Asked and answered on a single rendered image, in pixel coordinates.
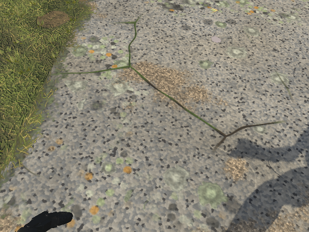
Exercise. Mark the left robot hand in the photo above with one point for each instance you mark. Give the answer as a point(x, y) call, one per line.
point(45, 221)

